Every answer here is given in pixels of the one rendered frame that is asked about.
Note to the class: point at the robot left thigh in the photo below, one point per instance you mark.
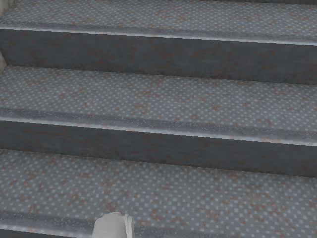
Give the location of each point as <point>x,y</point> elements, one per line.
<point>114,225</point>

